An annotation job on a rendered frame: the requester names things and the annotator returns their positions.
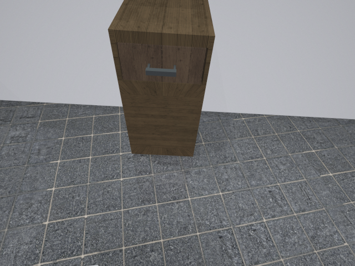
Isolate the handle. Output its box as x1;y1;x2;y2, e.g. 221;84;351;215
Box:
145;64;176;77

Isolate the drawer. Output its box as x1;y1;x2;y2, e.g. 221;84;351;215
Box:
116;42;207;84

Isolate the cabinet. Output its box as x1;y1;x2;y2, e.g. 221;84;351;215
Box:
108;0;215;157

